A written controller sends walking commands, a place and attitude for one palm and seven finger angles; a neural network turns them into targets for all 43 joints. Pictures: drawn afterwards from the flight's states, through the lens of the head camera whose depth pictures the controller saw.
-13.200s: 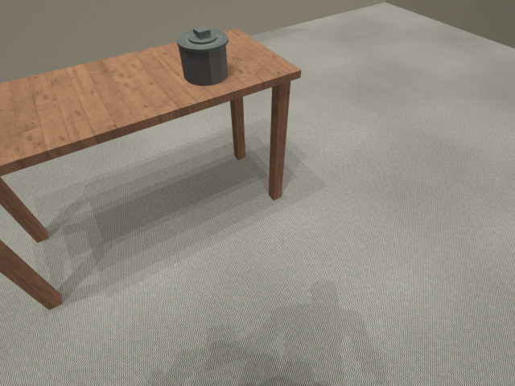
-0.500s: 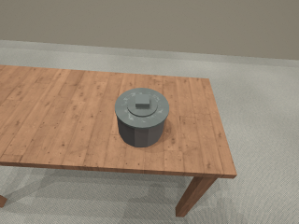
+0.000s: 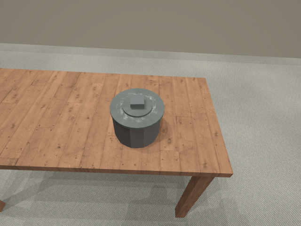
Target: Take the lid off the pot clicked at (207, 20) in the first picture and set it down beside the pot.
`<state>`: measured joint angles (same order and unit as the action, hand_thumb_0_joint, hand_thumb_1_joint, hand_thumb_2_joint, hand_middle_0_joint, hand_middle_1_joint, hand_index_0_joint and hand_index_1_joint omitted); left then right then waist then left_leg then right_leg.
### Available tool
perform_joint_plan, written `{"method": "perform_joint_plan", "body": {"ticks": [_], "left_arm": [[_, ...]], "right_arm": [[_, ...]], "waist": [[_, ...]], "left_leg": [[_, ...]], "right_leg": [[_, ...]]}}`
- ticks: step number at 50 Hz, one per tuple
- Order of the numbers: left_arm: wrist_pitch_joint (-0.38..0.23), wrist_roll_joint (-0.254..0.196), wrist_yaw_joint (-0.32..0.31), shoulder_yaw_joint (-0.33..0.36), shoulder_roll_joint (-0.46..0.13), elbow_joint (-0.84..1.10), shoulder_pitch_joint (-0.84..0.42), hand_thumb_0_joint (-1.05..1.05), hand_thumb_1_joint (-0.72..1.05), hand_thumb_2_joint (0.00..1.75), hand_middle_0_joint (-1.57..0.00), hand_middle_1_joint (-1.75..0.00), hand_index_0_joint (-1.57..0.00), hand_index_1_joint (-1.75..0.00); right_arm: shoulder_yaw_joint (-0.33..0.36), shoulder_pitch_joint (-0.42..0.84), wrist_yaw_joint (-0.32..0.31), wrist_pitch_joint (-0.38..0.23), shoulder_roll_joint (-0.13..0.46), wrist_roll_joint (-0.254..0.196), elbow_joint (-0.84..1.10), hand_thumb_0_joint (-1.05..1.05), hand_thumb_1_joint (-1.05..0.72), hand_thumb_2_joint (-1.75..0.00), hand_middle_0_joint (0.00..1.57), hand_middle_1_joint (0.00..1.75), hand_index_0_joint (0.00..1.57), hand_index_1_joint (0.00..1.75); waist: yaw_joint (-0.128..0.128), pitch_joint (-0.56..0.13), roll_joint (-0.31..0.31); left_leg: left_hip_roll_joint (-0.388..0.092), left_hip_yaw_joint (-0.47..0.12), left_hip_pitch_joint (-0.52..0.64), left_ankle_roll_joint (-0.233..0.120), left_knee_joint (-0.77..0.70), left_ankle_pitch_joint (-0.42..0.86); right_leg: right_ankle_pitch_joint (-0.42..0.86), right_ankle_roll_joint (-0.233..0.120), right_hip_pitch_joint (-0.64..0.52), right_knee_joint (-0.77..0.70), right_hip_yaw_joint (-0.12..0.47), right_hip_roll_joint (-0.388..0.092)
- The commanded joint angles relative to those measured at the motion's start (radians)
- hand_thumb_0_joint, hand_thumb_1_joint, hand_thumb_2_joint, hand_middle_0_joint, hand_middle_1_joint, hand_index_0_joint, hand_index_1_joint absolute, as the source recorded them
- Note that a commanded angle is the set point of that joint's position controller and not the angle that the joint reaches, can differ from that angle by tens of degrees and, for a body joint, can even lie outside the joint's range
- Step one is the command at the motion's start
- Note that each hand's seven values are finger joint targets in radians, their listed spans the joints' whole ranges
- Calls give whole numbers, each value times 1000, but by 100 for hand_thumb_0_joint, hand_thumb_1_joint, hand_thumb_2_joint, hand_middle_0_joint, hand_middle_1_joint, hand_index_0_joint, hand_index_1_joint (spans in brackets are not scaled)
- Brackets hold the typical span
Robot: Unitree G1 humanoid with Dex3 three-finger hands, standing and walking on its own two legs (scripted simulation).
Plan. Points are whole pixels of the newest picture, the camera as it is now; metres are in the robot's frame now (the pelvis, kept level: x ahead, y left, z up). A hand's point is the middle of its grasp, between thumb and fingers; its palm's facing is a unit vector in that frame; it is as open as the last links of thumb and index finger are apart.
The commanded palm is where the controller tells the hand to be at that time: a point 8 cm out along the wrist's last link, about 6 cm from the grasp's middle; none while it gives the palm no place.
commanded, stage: look again from close up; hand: left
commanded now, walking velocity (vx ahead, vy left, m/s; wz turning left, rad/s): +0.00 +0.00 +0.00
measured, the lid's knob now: (137, 101) +0.44 +0.08 +0.09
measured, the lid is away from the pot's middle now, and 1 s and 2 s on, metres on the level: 0.00 0.00 0.00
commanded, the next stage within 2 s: lift the closed hand beside the body in 0.14 s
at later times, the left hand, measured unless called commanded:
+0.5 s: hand out of the picture +0.13 +0.16 -0.08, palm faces +0.12 -0.95 -0.28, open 6.0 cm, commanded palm +0.08 +0.22 -0.04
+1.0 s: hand out of the picture +0.12 +0.18 -0.02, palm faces +0.29 -0.89 -0.36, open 3.1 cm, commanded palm +0.07 +0.22 +0.02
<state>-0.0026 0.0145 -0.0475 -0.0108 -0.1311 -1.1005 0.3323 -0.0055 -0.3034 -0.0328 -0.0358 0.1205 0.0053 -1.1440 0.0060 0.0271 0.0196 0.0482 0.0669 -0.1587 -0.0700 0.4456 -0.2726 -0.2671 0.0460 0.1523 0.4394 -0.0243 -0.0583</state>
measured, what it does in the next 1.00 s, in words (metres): shifts its weight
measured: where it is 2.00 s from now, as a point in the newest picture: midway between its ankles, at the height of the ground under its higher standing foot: outside the picture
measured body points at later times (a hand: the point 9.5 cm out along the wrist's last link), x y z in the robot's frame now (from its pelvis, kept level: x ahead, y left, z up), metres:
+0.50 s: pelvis -0.02 -0.02 +0.00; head -0.03 -0.03 +0.45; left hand +0.12 +0.21 -0.06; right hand +0.12 -0.27 -0.11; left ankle -0.02 +0.07 -0.74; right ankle -0.02 -0.15 -0.74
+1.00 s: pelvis +0.00 -0.05 +0.00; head +0.01 -0.07 +0.45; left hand +0.10 +0.23 +0.00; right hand +0.19 -0.27 -0.09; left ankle -0.02 +0.07 -0.74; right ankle -0.02 -0.15 -0.74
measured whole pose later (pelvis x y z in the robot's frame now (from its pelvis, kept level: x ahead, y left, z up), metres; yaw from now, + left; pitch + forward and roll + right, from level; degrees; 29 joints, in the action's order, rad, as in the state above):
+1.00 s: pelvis +0.00 -0.05 +0.00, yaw +2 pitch -1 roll +0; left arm -0.02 -0.02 -0.07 0.12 -0.23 0.01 0.61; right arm 0.00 -0.20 -0.08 -0.11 0.20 -0.01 -0.62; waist 0.05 0.01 -0.04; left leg -0.01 0.00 -0.20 0.01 0.50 -0.29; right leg -0.31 -0.03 0.18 0.49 -0.09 0.00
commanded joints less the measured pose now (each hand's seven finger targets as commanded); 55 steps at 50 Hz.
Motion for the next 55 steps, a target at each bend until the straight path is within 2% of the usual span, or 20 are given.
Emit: {"method": "perform_joint_plan", "body": {"ticks": [1, 11, 12, 13, 14, 15, 17, 18, 19, 22, 23, 25, 27, 29, 30, 31, 33, 36, 43, 55], "left_arm": [[-14, 1, -3, 13, -82, 19, 95, 0, 90, 90, -20, -30, -20, -30], [-14, 2, -1, 10, -74, 12, 100, 0, 90, 90, -20, -30, -20, -30], [-31, 16, -34, 9, -112, -12, 95, 0, 90, 90, -20, -30, -20, -30], [-181, -104, -34, -58, -220, 1299, -566, 0, 90, 90, -24, -35, -24, -35], [-98, -41, -88, -33, -204, 1098, -197, 0, 90, 90, -29, -40, -29, -40], [16, -51, -119, -82, -100, 1023, 33, 0, 90, 90, -33, -44, -33, -44], [37, -41, -93, -235, 71, 980, 41, 0, 90, 90, -42, -54, -42, -54], [30, -19, -91, -202, 54, 869, 63, 0, 90, 90, -46, -59, -46, -59], [24, -2, -85, -154, 27, 791, 100, 0, 90, 90, -51, -64, -51, -64], [-18, -2, -63, 67, -133, 880, 326, 0, 90, 90, -64, -78, -64, -78], [-28, -8, -51, 85, -137, 946, 384, 0, 90, 90, -68, -83, -68, -83], [-44, -17, -42, 140, -171, 976, 384, 0, 90, 90, -77, -92, -77, -92], [-73, -26, -32, 148, -180, 1047, 287, 0, 90, 90, -86, -102, -86, -102], [-94, -33, -26, 151, -178, 1124, 260, 0, 90, 90, -95, -112, -95, -112], [-102, -35, -30, 182, -212, 1160, 239, 0, 90, 90, -99, -116, -99, -116], [-108, -39, -27, 154, -189, 1211, 206, 0, 90, 90, -104, -121, -104, -121], [-107, -42, -29, 145, -183, 1247, 205, 0, 90, 90, -112, -131, -112, -131], [-97, -40, -31, 134, -177, 1241, 162, 0, 90, 90, -126, -145, -126, -145], [-79, -40, -38, 197, -229, 1296, 254, 0, 90, 90, -130, -150, -130, -150], [-94, -32, -37, 251, -268, 1381, 350, 0, 90, 90, -130, -150, -130, -150]], "right_arm": [[16, -73, -1, -11, 94, -6, 26, 0, -90, -90, 20, 30, 20, 30], [14, -79, -1, -9, 83, -7, 18, 0, -90, -90, 20, 30, 20, 30], [10, 6, 5, -6, 145, -8, 105, 0, -90, -90, 20, 30, 20, 30], [26, 22, 16, -185, 262, -80, 459, 0, -90, -90, 20, 30, 20, 30], [3, 105, -29, -254, 204, -93, 406, 0, -90, -90, 20, 30, 20, 30], [9, 123, -17, -270, 182, -107, 413, 0, -90, -90, 20, 30, 20, 30], [-3, 108, -1, -295, 211, -82, 422, 0, -90, -90, 20, 30, 20, 30], [4, 111, 2, -290, 228, -59, 423, 0, -90, -90, 20, 30, 20, 30], [23, 108, 10, -274, 236, -48, 443, 0, -90, -90, 20, 30, 20, 30], [61, 160, 30, -230, 232, -30, 549, 0, -90, -90, 20, 30, 20, 30], [60, 186, 32, -220, 220, -32, 590, 0, -90, -90, 20, 30, 20, 30], [67, 212, 26, -188, 211, -39, 637, 0, -90, -90, 20, 30, 20, 30], [62, 220, 17, -162, 207, -45, 686, 0, -90, -90, 20, 30, 20, 30], [57, 211, 5, -149, 197, -41, 714, 0, -90, -90, 20, 30, 20, 30], [58, 203, -2, -141, 199, -38, 721, 0, -90, -90, 20, 30, 20, 30], [52, 210, -7, -140, 195, -35, 736, 0, -90, -90, 20, 30, 20, 30], [47, 194, -19, -139, 189, -26, 742, 0, -90, -90, 20, 30, 20, 30], [43, 191, -33, -130, 194, -20, 742, 0, -90, -90, 20, 30, 20, 30], [41, 210, -55, -138, 188, -15, 723, 0, -90, -90, 20, 30, 20, 30], [47, 248, -55, -152, 175, -19, 683, 0, -90, -90, 20, 30, 20, 30]], "waist": [[2, 53, -17], [3, 85, -17], [8, 100, -30], [-7, -360, -197], [15, -360, -293], [13, -229, -229], [-28, -28, -51], [-33, 32, 47], [-18, 56, 105], [68, -34, 110], [74, -43, 86], [62, 6, 43], [37, 59, 14], [32, 16, -48], [26, 1, -56], [18, -11, -87], [12, -60, -91], [-7, -63, -26], [32, -122, -35], [54, -77, -7]], "left_leg": [[-154, -135, -19, 16, -100, 199], [-154, -131, -47, 18, -110, 133], [-159, -114, -110, 51, 49, 377], [-71, -154, 123, 114, -73, 315], [-119, -133, 138, 131, -63, 293], [-105, -168, 52, 144, -89, 197], [-86, -175, -1, 83, -101, 67], [-86, -177, -35, 62, -89, 55], [-85, -176, -69, 56, -78, 74], [-78, -128, -96, 74, -70, 119], [-74, -107, -95, 75, -70, 129], [-68, -79, -125, 75, -59, 89], [-55, -59, -145, 70, -45, 38], [-46, -44, -116, 61, -26, 50], [-47, -43, -106, 60, -15, 53], [-41, -36, -96, 57, -8, 56], [-37, -29, -56, 49, 12, 93], [-33, -31, -48, 42, 35, 99], [-36, -34, 2, 32, 34, 208], [-52, -39, 41, 29, 4, 264]], "right_leg": [[144, -64, 52, -56, 47, -60], [119, -65, 70, -65, 51, -58], [294, -61, 91, -44, 68, -70], [212, -81, 1, 28, -8, 9], [107, -105, 57, 71, -16, 25], [63, -84, 91, 71, -47, 26], [70, -75, 116, 12, -63, 46], [64, -72, 140, 5, -75, 55], [51, -70, 156, 6, -80, 58], [43, -74, 66, 12, -72, 45], [52, -74, 47, 13, -67, 44], [42, -74, 58, -2, -57, 37], [18, -71, 108, -18, -41, 40], [35, -70, 108, -24, -29, 39], [43, -68, 109, -34, -29, 38], [50, -66, 115, -40, -21, 38], [95, -62, 105, -38, -17, 38], [112, -52, 123, -50, -18, 40], [239, -50, 42, -37, -18, 28], [257, -45, 20, -61, -30, 27]]}}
